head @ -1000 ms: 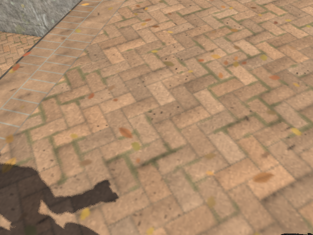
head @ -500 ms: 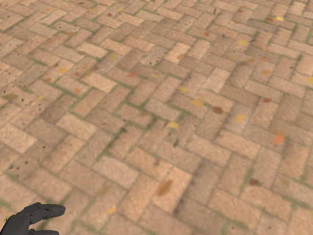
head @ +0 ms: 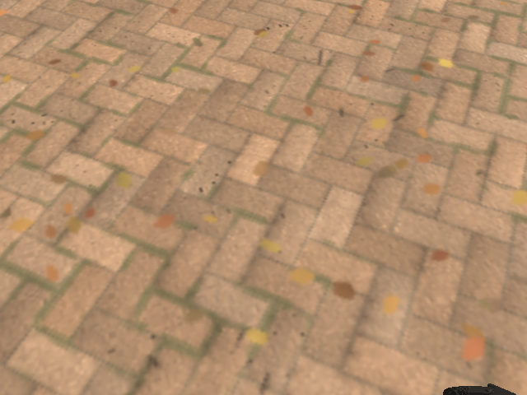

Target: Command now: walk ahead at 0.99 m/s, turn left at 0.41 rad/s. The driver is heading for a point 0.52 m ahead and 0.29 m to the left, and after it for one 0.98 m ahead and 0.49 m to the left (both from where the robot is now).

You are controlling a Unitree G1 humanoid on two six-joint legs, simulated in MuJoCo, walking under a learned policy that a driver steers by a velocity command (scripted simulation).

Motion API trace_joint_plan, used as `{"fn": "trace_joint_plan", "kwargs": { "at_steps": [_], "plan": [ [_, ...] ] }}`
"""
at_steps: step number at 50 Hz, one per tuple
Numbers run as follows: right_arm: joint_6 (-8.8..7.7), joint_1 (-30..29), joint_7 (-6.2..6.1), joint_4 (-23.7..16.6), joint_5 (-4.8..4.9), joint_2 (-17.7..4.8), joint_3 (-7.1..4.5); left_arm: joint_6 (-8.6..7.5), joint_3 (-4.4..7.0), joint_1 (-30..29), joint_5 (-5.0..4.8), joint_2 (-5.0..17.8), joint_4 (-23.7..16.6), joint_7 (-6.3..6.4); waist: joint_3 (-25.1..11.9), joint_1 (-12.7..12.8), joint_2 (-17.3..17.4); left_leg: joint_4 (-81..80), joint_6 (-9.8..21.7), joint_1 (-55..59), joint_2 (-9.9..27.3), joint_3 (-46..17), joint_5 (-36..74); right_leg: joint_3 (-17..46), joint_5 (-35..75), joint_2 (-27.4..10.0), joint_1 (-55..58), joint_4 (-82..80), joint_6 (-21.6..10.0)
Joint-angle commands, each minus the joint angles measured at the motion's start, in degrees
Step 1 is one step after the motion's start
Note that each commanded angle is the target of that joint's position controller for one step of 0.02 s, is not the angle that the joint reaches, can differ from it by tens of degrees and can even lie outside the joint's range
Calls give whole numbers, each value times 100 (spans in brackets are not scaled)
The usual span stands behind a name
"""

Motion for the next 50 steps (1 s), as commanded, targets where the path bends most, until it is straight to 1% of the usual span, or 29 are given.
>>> {"fn": "trace_joint_plan", "kwargs": {
  "at_steps": [1, 3, 4, 5, 6, 7, 9, 11, 14, 17, 20, 22, 23, 24, 25, 26, 27, 29, 32, 35, 38, 40, 42, 44, 45, 46, 47, 48, 50],
  "plan": [
    [-60, 166, 4, -82, 5, -720, -216, 0, 235, 50, 156, 1051, -168, 226, -309, -444, -595, -68, 259, 1860, -873, 375, -314, -436, 8317, -1684, -602, 984, 636],
    [19, 2149, -52, 577, 18, -1122, -415, 181, 300, -453, 341, 1219, -292, 355, -1118, -1452, -745, 79, 450, 3574, -1175, 331, -972, -634, 9328, -1806, -858, 3570, 812],
    [53, 3521, -131, 944, 6, -1341, -574, 238, 349, -1109, 304, 1343, -439, 378, -1279, -2349, -442, -436, 882, 4785, -822, -170, -1226, -866, 8175, -1432, -1917, 6204, 878],
    [121, 3697, -197, 1188, -21, -1534, -640, 103, 85, -1193, 338, 304, -686, 270, -1201, -1770, 1102, 594, 1325, 6407, 121, -1522, -1064, -536, 237, -481, -4674, 8688, 910],
    [137, 2831, -199, 954, -98, -1676, -683, -8, -15, -736, 30, 202, -1073, 183, -1931, -1045, 1740, -901, 2381, 7155, 1138, -4893, -2587, 319, -1030, -143, -6444, 9733, 1066],
    [130, 2405, -213, 686, -63, -1315, -680, -106, -77, -1073, 122, 520, -1134, 158, -1444, -1102, 352, -1800, 2188, 6466, 1198, -5229, -3366, 776, -240, -636, -6603, 9105, 888],
    [99, 2028, -230, 776, -30, -897, -583, -132, -133, -1431, 258, 573, -1206, 71, -309, -556, -764, -2191, 1693, 4409, 780, -4258, -3096, 610, 219, -1109, -5981, 7896, 774],
    [-22, 1902, -281, 840, -20, -874, -520, 132, -216, -1394, 431, 399, -1330, 17, 162, -127, -694, -2396, 1517, 3041, 273, -3539, -2778, 483, 6, -1338, -5502, 7197, 951],
    [-186, 1737, -237, 729, 4, -1123, -607, 264, -334, -2163, 354, 314, -1757, -63, 551, -169, -283, -2841, 1455, 1642, -195, -2854, -2115, 17, 620, -1520, -4813, 5294, 1174],
    [-228, 1856, -179, 725, 114, -1175, -694, 243, -411, -2838, 125, 105, -1967, -124, 374, -591, 40, -2858, 986, 1550, -451, -2545, -1076, -203, 2403, -1324, -3723, 3580, 1187],
    [-189, 2132, -181, 771, 116, -1309, -783, 206, -320, -2915, 97, 326, -1982, -56, 19, -817, 228, -2281, 717, 2835, -288, -2700, 93, -149, 2513, -1110, -3575, 2822, 1085],
    [-161, 2133, -238, 763, 53, -1474, -831, 149, -158, -2270, 114, 659, -1781, 46, -567, -522, 223, -1075, 463, 3501, -271, -2714, 1512, -110, 1656, -833, -2802, 2559, 974],
    [-165, 1934, -229, 728, 22, -1632, -861, 112, -39, -1367, 105, 860, -1558, 115, -1115, 34, 152, 125, 325, 3374, -416, -2591, 1727, -111, 1258, -860, -1791, 2547, 906],
    [-233, 1640, -223, 624, -9, -1451, -816, 76, 131, -112, 174, 1181, -1310, 227, -1737, 678, 75, 1678, 243, 2535, -614, -2426, 958, 353, 404, -1460, -363, 2860, 766],
    [-292, 1638, -265, 374, 47, -441, -564, 69, 280, 811, 394, 1596, -1156, 322, -2451, 758, -1273, 3638, 250, 1135, -1054, -1855, -3194, 2357, -1693, -3184, 1007, 2482, 562],
    [-242, 2135, -247, 12, 248, -355, -427, 151, 382, 230, 355, 1914, -1171, 261, -2973, 99, -2686, 4770, 187, 47, -1059, -1408, -3694, 5280, -2521, -3982, 1116, 1200, 24],
    [-104, 1527, -300, 215, 78, -810, -477, 194, 298, -428, 311, 1179, -1303, 230, -1827, 164, -1306, 4868, 214, -413, -515, -1221, -2978, 4367, -2969, -3534, 253, 1084, 80],
    [10, 851, -144, 184, -64, -821, -512, 209, 153, -683, 294, 550, -1118, 184, -712, 108, -279, 4294, 108, -198, -145, -1042, -2422, 2250, -659, -2909, -1045, 1167, 314],
    [241, 514, 51, -118, -143, -384, -400, 72, 58, -196, 127, 174, -564, 125, -318, -159, -755, 4125, 50, -271, 142, -961, -2408, 836, 1302, -2614, -1524, 1117, 514],
    [312, -43, 149, -568, -156, -233, -261, -50, 79, -284, 60, 241, -412, 51, -80, -374, -692, 3646, 54, -347, 201, -705, -1828, -205, 2665, -2546, -1914, 820, 589],
    [308, -659, 257, -786, -133, -390, -198, -99, 111, -494, 82, 383, -321, 79, 344, -449, -407, 2242, 120, 84, 67, -199, -1034, -1157, 2992, -2167, -2203, 344, 705],
    [293, -866, 313, -845, -113, -301, -128, -110, 149, -284, 107, 652, -238, 102, 497, -469, -346, 1360, 335, 764, -175, 298, -897, -1645, 4855, -2150, -2184, 508, 849],
    [270, -649, 270, -691, -142, -480, -176, -33, 227, -8, 87, 948, -183, 177, 177, -637, -495, 1050, 526, 1457, -668, 668, -1098, -1768, 7195, -2187, -1627, 1260, 930],
    [232, 780, 174, -259, -132, -865, -351, 162, 317, -230, 118, 1270, -293, 275, -651, -1441, -690, 966, 766, 3143, -1014, 512, -1490, -1637, 8226, -2429, -1719, 3216, 886],
    [199, 2115, 67, 179, -117, -1124, -520, 244, 331, -539, 141, 1313, -451, 262, -1192, -1982, -614, 638, 1015, 4732, -1038, 70, -1595, -1489, 7644, -2465, -2484, 4951, 807],
    [220, 2301, -109, 404, -24, -1368, -696, 283, 315, -517, 206, 1061, -449, 158, -1110, -1778, 151, 253, 1178, 5710, -756, -585, -2012, -1456, 2611, -1656, -3804, 7093, 869],
    [311, 1798, -191, 240, -2, -1943, -794, 233, 124, -230, 318, 342, -818, 121, -1046, -968, 1189, 512, 1579, 6159, 276, -2555, -586, -1135, -1173, -999, -5499, 9199, 1024],
    [390, 1925, -231, -15, -102, -2143, -871, 97, 121, -505, 147, 637, -1456, 115, -2193, -1101, 998, -1035, 2498, 7104, 983, -4762, -2431, 108, -897, -899, -6644, 9549, 1075],
    [326, 1559, -334, 78, -83, -1540, -780, -44, 92, -1067, 155, 834, -1436, 101, -511, -733, -347, -2186, 1998, 5266, 919, -4786, -3214, 310, -157, -1424, -6708, 8228, 1051]
  ]
}}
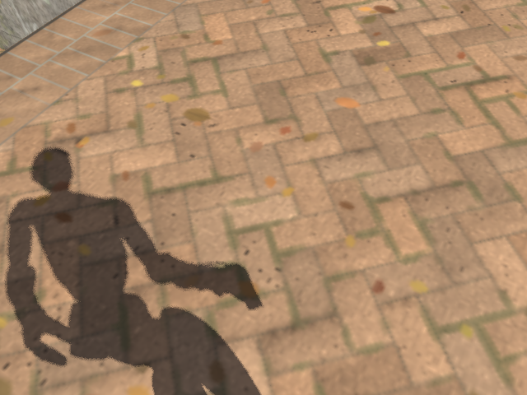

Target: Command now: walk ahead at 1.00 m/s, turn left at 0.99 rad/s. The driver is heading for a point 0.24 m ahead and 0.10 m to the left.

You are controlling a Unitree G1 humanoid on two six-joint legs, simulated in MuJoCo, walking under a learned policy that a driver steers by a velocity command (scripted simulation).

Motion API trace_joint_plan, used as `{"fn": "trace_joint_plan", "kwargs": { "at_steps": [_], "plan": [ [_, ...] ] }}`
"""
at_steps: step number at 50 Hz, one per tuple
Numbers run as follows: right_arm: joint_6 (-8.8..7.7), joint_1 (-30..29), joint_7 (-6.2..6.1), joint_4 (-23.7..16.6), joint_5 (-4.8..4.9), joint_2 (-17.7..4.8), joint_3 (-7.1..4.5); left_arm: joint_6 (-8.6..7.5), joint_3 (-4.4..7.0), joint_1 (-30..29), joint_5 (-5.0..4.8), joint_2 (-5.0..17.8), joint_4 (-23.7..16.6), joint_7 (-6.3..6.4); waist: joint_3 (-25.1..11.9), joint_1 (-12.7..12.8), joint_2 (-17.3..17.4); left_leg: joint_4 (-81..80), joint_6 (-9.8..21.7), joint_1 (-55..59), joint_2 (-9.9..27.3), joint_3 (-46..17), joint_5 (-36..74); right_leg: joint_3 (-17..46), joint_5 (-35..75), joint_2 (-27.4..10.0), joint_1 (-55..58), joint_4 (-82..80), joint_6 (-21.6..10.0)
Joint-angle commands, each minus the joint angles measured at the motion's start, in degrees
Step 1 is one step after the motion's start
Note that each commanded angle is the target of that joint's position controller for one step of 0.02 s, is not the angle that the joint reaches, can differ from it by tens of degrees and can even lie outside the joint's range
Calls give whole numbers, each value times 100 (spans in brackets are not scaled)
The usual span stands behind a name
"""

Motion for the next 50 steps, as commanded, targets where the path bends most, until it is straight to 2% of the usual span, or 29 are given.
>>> {"fn": "trace_joint_plan", "kwargs": {
  "at_steps": [1, 3, 5, 7, 8, 9, 10, 12, 13, 14, 15, 16, 17, 18, 19, 20, 22, 24, 26, 28, 31, 34, 35, 36, 37, 38, 39, 43, 50],
  "plan": [
    [-103, 987, -207, -15, 22, -1109, -417, -247, 184, -685, 65, 1132, -1069, 21, -209, -294, -613, -3086, 1117, 2770, 2033, -4341, 57, 596, 46, -216, -3493, 23, 29],
    [-295, 671, -236, -29, 55, -769, -261, 19, 166, -330, 147, 1037, -913, 29, 205, 193, -870, -2978, 979, 1281, 1783, -3285, 2615, 479, -179, -466, -2547, -758, 248],
    [-441, 637, -166, 75, 71, -779, -249, 99, 105, -631, 102, 776, -1064, 7, 274, 233, -806, -2895, 714, 527, 1360, -2381, 4505, 161, 218, -417, -1902, -1948, 286],
    [-478, 647, -104, 211, 106, -712, -263, 66, -14, -922, 12, 419, -1159, -49, -18, 91, -409, -2638, 231, 335, 767, -1551, 5189, -118, 1708, -161, -1100, -3315, 65],
    [-509, 694, -260, 58, 494, -337, -229, -231, 43, -1803, -190, 406, -1351, 26, -92, -417, -759, -2500, 86, 284, 800, -1746, 4116, 27, 2458, 121, -1013, -4002, 173],
    [-481, 1043, -332, 232, 504, -510, -225, -340, 29, -2018, -219, 340, -1445, 14, -295, -531, -674, -2504, 10, 724, 848, -1802, 3677, -16, 3088, 353, -923, -4703, 152],
    [-427, 1362, -374, 393, 425, -626, -261, -398, 52, -2145, -230, 336, -1495, -11, -392, -665, -305, -2476, -92, 1094, 939, -1911, 3323, 7, 3615, 506, -829, -5160, 93],
    [-323, 1566, -422, 536, 282, -591, -272, -415, 208, -2045, -239, 665, -1495, -28, -503, -607, 245, -2003, -321, 1647, 1058, -2177, 2977, 209, 4019, 592, -555, -5485, -84],
    [-284, 1495, -420, 526, 230, -519, -261, -413, 302, -1720, -185, 819, -1418, -31, -670, -358, 412, -1547, -451, 1829, 1037, -2225, 3392, 154, 3908, 718, -198, -5509, -191],
    [-255, 1211, -402, 435, 213, -516, -268, -413, 386, -1122, -145, 930, -1265, -45, -902, 100, 488, -770, -687, 1853, 929, -2078, 3766, 92, 4131, 668, 411, -5643, -288],
    [-249, 912, -380, 231, 158, -382, -221, -410, 445, -213, -95, 1099, -1030, -57, -1423, 569, 294, 615, -999, 1531, 726, -1869, 3076, 407, 5461, 114, 1450, -5391, -445],
    [-239, 1989, -324, 304, 117, 208, -70, -396, 360, 78, 91, 1199, -958, -95, -2402, 109, -1440, 3243, -1419, 201, -121, -1813, -2141, 2246, 8220, -1711, 3210, -4705, -1547],
    [-235, 2901, -222, 505, 306, -94, -37, -358, 376, 279, -1, 1120, -876, -187, -3527, 15, -1743, 4254, -1435, -416, -17, -2441, -2288, 4137, 6714, -2411, 3904, -5021, -2220],
    [-126, 2358, -214, 542, 351, -497, -129, -271, 392, -257, -92, 985, -1070, -178, -3061, 171, -933, 4405, -1555, -494, 336, -2326, -1822, 3801, 5154, -2118, 3218, -5420, -2125],
    [-34, 1575, -268, 314, 327, -596, -180, -175, 318, -866, -158, 781, -1107, -147, -2093, 45, -321, 4052, -1599, -625, 576, -1897, -1358, 3182, 3925, -1757, 2099, -5743, -1879],
    [54, 1062, -328, 195, 258, -595, -200, -108, 200, -1258, -181, 568, -1096, -129, -1320, -105, 74, 3699, -1627, -570, 744, -1619, -1149, 2675, 3300, -1399, 1012, -6025, -1666],
    [174, 1142, -356, 139, 226, -317, -185, -52, 173, -1527, -98, 560, -970, -147, -772, -451, -377, 2739, -1594, 28, 1026, -1312, -832, 1985, 2873, -840, -227, -6454, -1402],
    [161, 1265, -395, 211, 183, 42, -99, -70, 182, -1634, -80, 511, -835, -189, -814, -544, -597, 1536, -1619, 620, 1096, -1063, -846, 1315, 3624, -539, -658, -6521, -1342],
    [128, 1047, -430, 172, 103, 162, -41, -58, 235, -1523, -90, 612, -672, -168, -1132, -459, -709, 708, -1640, 932, 1194, -1039, -678, 1216, 4105, -635, -479, -6434, -1480],
    [180, 901, -430, 198, 121, -2, -77, 25, 278, -1475, -133, 724, -594, -131, -1304, -376, -760, 227, -1585, 1202, 1262, -1055, -264, 1331, 2772, -749, -460, -6568, -1505],
    [258, 574, -401, 192, 102, -134, -127, 190, 275, -1656, -178, 789, -578, -78, -806, -348, -866, -457, -1401, 1494, 1215, -917, 102, 1538, -162, -692, -1063, -6948, -1338],
    [181, 506, -371, 236, -15, -29, -107, 256, 180, -1409, -200, 537, -409, -38, -468, -393, -662, -1495, -1106, 1941, 1256, -904, 460, 1403, -1195, -429, -1427, -6850, -886],
    [142, 489, -386, 190, -49, -153, -111, 240, 158, -1268, -174, 476, -358, -42, -431, -329, -407, -1773, -934, 1974, 1598, -1270, 456, 1241, -1125, -274, -1469, -6568, -675],
    [117, 400, -381, 336, 15, -478, -214, 244, 219, -1113, -174, 574, -384, -33, -273, -30, 373, -1849, -770, 1196, 1549, -1373, -579, 670, -685, 144, -1147, -6357, -485],
    [49, 297, -363, 303, 30, -156, -150, 234, 229, -1297, -118, 646, -368, -11, -245, -129, 366, -2109, -797, 738, 1505, -1391, -1050, 521, -159, 224, -635, -5990, -377],
    [-20, 221, -361, 335, 1, 39, -84, 239, 217, -1343, -117, 521, -372, 0, -321, -52, 440, -2251, -881, 484, 1527, -1412, -1167, 439, 245, 261, -267, -5817, -370],
    [-76, 109, -356, 334, 7, 46, -78, 262, 200, -1277, -111, 431, -302, 19, -307, 19, 459, -2266, -972, 339, 1487, -1382, -1038, 408, 467, 249, -56, -5725, -394],
    [-174, 308, -380, 442, 73, 7, -98, 277, 218, -1288, -137, 486, -179, 19, -253, -94, -18, -1921, -1115, 706, 1356, -1204, -243, 527, 466, 154, -343, -5820, -572],
    [-201, 495, -386, 679, 114, 24, -118, 275, 219, -1349, -184, 451, 81, 20, -594, -173, -109, -1682, -1080, 1133, 1322, -1134, 914, 447, 1725, 168, -55, -5513, -573]
  ]
}}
